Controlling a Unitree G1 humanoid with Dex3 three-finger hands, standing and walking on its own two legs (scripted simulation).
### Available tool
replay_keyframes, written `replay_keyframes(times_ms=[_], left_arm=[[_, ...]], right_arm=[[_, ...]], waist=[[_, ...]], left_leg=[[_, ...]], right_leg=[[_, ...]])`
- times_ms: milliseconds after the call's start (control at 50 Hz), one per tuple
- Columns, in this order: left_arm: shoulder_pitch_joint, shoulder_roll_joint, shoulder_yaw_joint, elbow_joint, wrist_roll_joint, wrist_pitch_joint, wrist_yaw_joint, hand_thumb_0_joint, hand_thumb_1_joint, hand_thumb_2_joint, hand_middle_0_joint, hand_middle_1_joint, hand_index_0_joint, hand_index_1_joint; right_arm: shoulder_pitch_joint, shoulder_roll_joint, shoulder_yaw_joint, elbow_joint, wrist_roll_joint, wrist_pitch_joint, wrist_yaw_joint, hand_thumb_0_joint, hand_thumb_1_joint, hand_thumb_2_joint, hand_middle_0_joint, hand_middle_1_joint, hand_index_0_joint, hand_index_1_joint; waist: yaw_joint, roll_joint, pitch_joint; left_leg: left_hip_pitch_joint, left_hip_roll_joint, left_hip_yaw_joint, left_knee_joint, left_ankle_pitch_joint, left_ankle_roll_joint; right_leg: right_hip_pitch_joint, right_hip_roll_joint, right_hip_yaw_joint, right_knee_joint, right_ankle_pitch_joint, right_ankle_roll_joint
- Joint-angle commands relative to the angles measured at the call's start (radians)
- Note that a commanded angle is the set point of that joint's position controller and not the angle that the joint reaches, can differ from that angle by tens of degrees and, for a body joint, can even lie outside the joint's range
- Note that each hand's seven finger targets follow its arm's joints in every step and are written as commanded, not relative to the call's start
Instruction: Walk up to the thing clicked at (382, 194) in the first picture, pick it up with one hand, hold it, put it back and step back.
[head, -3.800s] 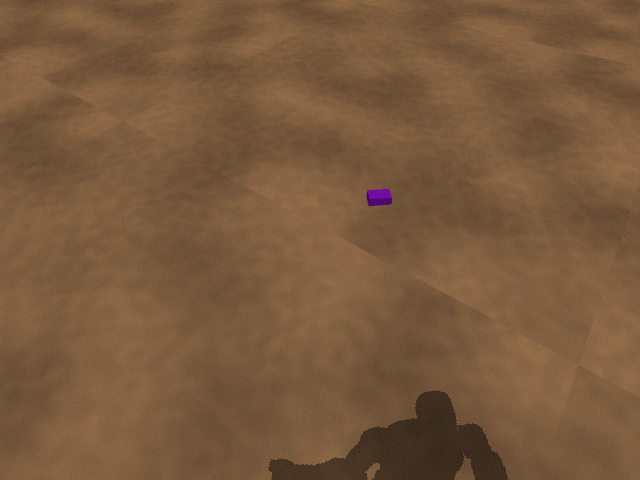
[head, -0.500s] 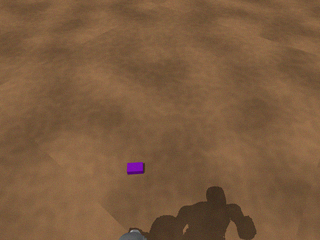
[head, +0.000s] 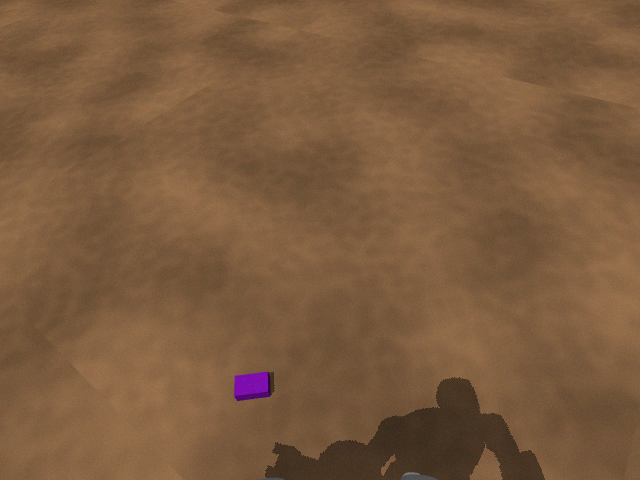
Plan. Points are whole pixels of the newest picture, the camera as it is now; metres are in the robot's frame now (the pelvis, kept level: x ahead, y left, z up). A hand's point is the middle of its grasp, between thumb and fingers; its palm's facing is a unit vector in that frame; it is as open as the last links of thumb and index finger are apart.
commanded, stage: walk up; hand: left
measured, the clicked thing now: (252, 386) +0.53 +0.28 -0.73
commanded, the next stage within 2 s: stand in 1.66 s
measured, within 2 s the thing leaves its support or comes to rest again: neither
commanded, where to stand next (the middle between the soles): +0.11 +0.05 m, yaw +0 degrees
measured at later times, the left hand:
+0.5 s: hand out of the picture +0.09 +0.30 -0.15, palm faces +0.02 -0.92 -0.39, open 7.4 cm
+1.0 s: hand out of the picture +0.14 +0.30 -0.12, palm faces +0.01 -0.92 -0.39, open 7.4 cm
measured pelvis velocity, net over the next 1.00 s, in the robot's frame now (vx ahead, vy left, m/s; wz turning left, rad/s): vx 0.07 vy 0.03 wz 0.03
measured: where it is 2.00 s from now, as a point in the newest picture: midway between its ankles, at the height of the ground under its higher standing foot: outside the picture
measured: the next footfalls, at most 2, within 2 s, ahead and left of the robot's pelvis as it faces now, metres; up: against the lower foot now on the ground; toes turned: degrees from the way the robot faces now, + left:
left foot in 0.28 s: +0.11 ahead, +0.16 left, +0.00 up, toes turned +3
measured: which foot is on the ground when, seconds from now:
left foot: up 0.00-0.26, down 0.28-1.00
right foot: down 0.00-1.00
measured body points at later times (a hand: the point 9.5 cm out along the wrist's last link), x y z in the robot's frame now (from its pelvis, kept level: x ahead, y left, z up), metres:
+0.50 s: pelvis +0.04 +0.02 +0.00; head +0.06 +0.03 +0.45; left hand +0.09 +0.35 -0.12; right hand +0.16 -0.28 -0.12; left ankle +0.07 +0.16 -0.71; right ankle +0.08 -0.11 -0.72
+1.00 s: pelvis +0.07 +0.03 +0.03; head +0.08 +0.03 +0.48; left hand +0.14 +0.35 -0.09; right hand +0.19 -0.27 -0.10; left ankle +0.07 +0.16 -0.71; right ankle +0.08 -0.11 -0.71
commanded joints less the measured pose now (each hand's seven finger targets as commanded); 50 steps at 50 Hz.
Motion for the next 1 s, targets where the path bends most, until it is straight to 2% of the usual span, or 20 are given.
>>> replay_keyframes(times_ms=[0,60,140,200,240,260,280,300,320,360,380,420,440,460,520,540,600,640,840,980], left_arm=[[0.046,0.302,0.075,-0.052,-0.008,-0.019,0.041,0.000,0.900,0.900,-0.200,-0.300,-0.200,-0.300],[0.037,0.282,0.071,-0.054,-0.004,-0.020,0.048,0.000,0.900,0.900,-0.200,-0.300,-0.200,-0.300],[0.010,0.292,0.069,-0.059,-0.002,-0.012,0.051,0.000,0.900,0.900,-0.200,-0.300,-0.200,-0.300],[-0.036,0.293,0.060,-0.055,-0.006,0.002,0.050,0.000,0.900,0.900,-0.200,-0.300,-0.200,-0.300],[-0.052,0.266,0.043,-0.047,-0.012,0.013,0.048,0.000,0.900,0.900,-0.200,-0.300,-0.200,-0.300],[-0.038,0.231,0.027,-0.044,-0.016,0.018,0.047,0.000,0.900,0.900,-0.200,-0.300,-0.200,-0.300],[-0.012,0.169,0.009,-0.042,-0.025,0.022,0.044,0.000,0.900,0.900,-0.200,-0.300,-0.200,-0.300],[-0.043,0.197,0.017,-0.012,-0.028,0.030,0.053,0.000,0.900,0.900,-0.200,-0.300,-0.200,-0.300],[-0.029,0.218,0.022,0.015,-0.025,0.032,0.052,0.000,0.900,0.900,-0.200,-0.300,-0.200,-0.300],[0.010,0.197,0.017,0.060,-0.024,0.021,0.048,0.000,0.900,0.900,-0.200,-0.300,-0.200,-0.300],[0.016,0.211,0.020,0.076,-0.022,0.013,0.048,0.000,0.900,0.900,-0.200,-0.300,-0.200,-0.300],[-0.054,0.269,0.028,0.068,-0.007,0.009,0.050,0.000,0.900,0.900,-0.200,-0.300,-0.200,-0.300],[-0.103,0.278,0.025,0.070,-0.006,0.010,0.049,0.000,0.900,0.900,-0.200,-0.300,-0.200,-0.300],[-0.137,0.260,0.016,0.060,-0.008,0.012,0.047,0.000,0.900,0.900,-0.200,-0.300,-0.200,-0.300],[-0.127,0.208,-0.003,0.100,-0.019,0.011,0.042,0.000,0.900,0.900,-0.200,-0.300,-0.200,-0.300],[-0.107,0.202,-0.003,0.119,-0.021,0.008,0.043,0.000,0.900,0.900,-0.200,-0.300,-0.200,-0.300],[-0.118,0.213,-0.003,0.137,-0.025,0.003,0.045,0.000,0.900,0.900,-0.200,-0.300,-0.200,-0.300],[-0.143,0.212,-0.005,0.147,-0.029,0.005,0.048,0.000,0.900,0.900,-0.200,-0.300,-0.200,-0.300],[-0.197,0.196,-0.016,0.191,-0.018,0.019,0.046,0.000,0.900,0.900,-0.200,-0.300,-0.200,-0.300],[-0.222,0.189,-0.014,0.204,-0.014,0.025,0.041,0.000,0.900,0.900,-0.200,-0.300,-0.200,-0.300]], right_arm=[[0.065,-0.182,-0.063,-0.033,-0.007,-0.013,-0.011,0.000,-0.900,-0.900,0.200,0.300,0.200,0.300],[0.037,-0.150,-0.058,-0.027,-0.012,0.003,-0.005,0.000,-0.900,-0.900,0.200,0.300,0.200,0.300],[-0.028,-0.140,-0.056,-0.028,-0.013,0.010,-0.006,0.000,-0.900,-0.900,0.200,0.300,0.200,0.300],[-0.041,-0.141,-0.059,-0.010,-0.005,0.003,-0.006,0.000,-0.900,-0.900,0.200,0.300,0.200,0.300],[-0.017,-0.147,-0.062,0.009,-0.008,-0.010,-0.011,0.000,-0.900,-0.900,0.200,0.300,0.200,0.300],[-0.006,-0.173,-0.067,0.012,-0.016,-0.017,-0.017,0.000,-0.900,-0.900,0.200,0.300,0.200,0.300],[-0.058,-0.238,-0.076,-0.007,-0.023,-0.024,-0.020,0.000,-0.900,-0.900,0.200,0.300,0.200,0.300],[-0.107,-0.267,-0.077,-0.009,-0.005,-0.020,-0.016,0.000,-0.900,-0.900,0.200,0.300,0.200,0.300],[-0.136,-0.239,-0.070,-0.010,-0.005,-0.015,-0.012,0.000,-0.900,-0.900,0.200,0.300,0.200,0.300],[-0.209,-0.185,-0.041,-0.010,0.001,-0.006,-0.014,0.000,-0.900,-0.900,0.200,0.300,0.200,0.300],[-0.221,-0.164,-0.031,-0.004,0.006,-0.005,-0.012,0.000,-0.900,-0.900,0.200,0.300,0.200,0.300],[-0.203,-0.147,-0.022,0.016,0.006,0.002,-0.010,0.000,-0.900,-0.900,0.200,0.300,0.200,0.300],[-0.175,-0.150,-0.026,0.039,0.006,0.004,-0.011,0.000,-0.900,-0.900,0.200,0.300,0.200,0.300],[-0.162,-0.159,-0.027,0.055,0.001,-0.001,-0.013,0.000,-0.900,-0.900,0.200,0.300,0.200,0.300],[-0.219,-0.169,-0.020,0.070,0.003,-0.014,-0.010,0.000,-0.900,-0.900,0.200,0.300,0.200,0.300],[-0.234,-0.157,-0.013,0.075,0.006,-0.018,-0.009,0.000,-0.900,-0.900,0.200,0.300,0.200,0.300],[-0.240,-0.152,-0.012,0.093,0.008,-0.020,-0.015,0.000,-0.900,-0.900,0.200,0.300,0.200,0.300],[-0.242,-0.150,-0.018,0.109,0.012,-0.017,-0.018,0.000,-0.900,-0.900,0.200,0.300,0.200,0.300],[-0.309,-0.135,-0.019,0.150,0.009,-0.004,-0.013,0.000,-0.900,-0.900,0.200,0.300,0.200,0.300],[-0.317,-0.134,-0.017,0.169,0.007,-0.006,-0.010,0.000,-0.900,-0.900,0.200,0.300,0.200,0.300]], waist=[[0.017,-0.211,-0.062],[0.023,-0.218,-0.078],[0.029,-0.241,-0.086],[0.009,-0.218,-0.111],[-0.018,-0.188,-0.136],[-0.022,-0.116,-0.145],[0.005,0.072,-0.151],[0.000,0.127,-0.112],[0.012,0.090,-0.097],[0.048,0.064,-0.083],[0.052,0.066,-0.090],[0.017,-0.027,-0.065],[-0.008,-0.043,-0.050],[-0.022,-0.028,-0.066],[0.010,0.025,-0.075],[0.025,0.005,-0.102],[0.014,-0.014,-0.162],[0.006,-0.013,-0.169],[0.008,-0.052,-0.139],[0.010,-0.046,-0.145]], left_leg=[[-0.175,0.046,-0.053,0.051,0.074,-0.002],[-0.106,0.052,-0.034,-0.067,0.090,-0.017],[-0.021,0.039,0.014,-0.194,0.079,-0.011],[0.090,0.001,0.064,-0.289,0.128,-0.005],[0.192,-0.022,0.064,-0.436,0.187,0.014],[0.232,0.034,-0.028,-0.510,0.188,0.036],[0.233,0.201,-0.298,-0.599,0.151,0.097],[0.094,0.269,-0.359,-0.649,0.032,0.182],[0.045,0.245,-0.320,-0.637,0.011,0.192],[0.003,0.144,-0.159,-0.560,0.087,0.116],[-0.014,0.107,-0.111,-0.513,0.132,0.074],[0.015,0.049,-0.071,-0.451,0.035,0.025],[0.064,0.045,-0.069,-0.460,0.015,0.022],[0.127,0.059,-0.084,-0.498,0.042,0.031],[0.097,0.123,-0.160,-0.599,0.106,0.063],[0.106,0.131,-0.146,-0.584,0.220,0.063],[0.185,0.103,-0.079,-0.540,0.440,0.042],[0.229,0.096,-0.061,-0.542,0.490,0.031],[0.249,0.095,-0.048,-0.641,0.374,0.024],[0.278,0.096,-0.038,-0.693,0.380,0.012]], right_leg=[[0.179,-0.244,0.354,-0.375,-0.101,-0.164],[0.153,-0.233,0.253,-0.330,0.072,-0.164],[0.118,-0.250,0.227,-0.279,0.192,-0.176],[0.055,-0.232,0.187,-0.210,0.214,-0.166],[0.012,-0.197,0.153,-0.107,0.167,-0.126],[-0.032,-0.169,0.134,-0.040,0.118,-0.087],[-0.118,-0.054,0.052,0.059,-0.045,-0.015],[-0.035,0.016,-0.003,0.100,-0.288,-0.006],[0.033,0.004,0.026,0.099,-0.275,-0.002],[0.126,0.013,0.016,-0.069,-0.128,-0.002],[0.173,-0.009,0.049,-0.135,-0.041,-0.009],[0.086,-0.117,0.237,-0.255,-0.173,-0.056],[0.034,-0.138,0.254,-0.268,-0.226,-0.072],[0.005,-0.125,0.222,-0.251,-0.181,-0.062],[0.098,-0.015,0.076,-0.175,-0.035,-0.011],[0.158,-0.020,0.068,-0.182,0.033,-0.007],[0.215,-0.062,0.091,-0.200,0.229,-0.006],[0.205,-0.072,0.089,-0.205,0.269,-0.009],[0.231,-0.081,0.092,-0.303,0.194,0.006],[0.269,-0.086,0.090,-0.341,0.195,0.013]])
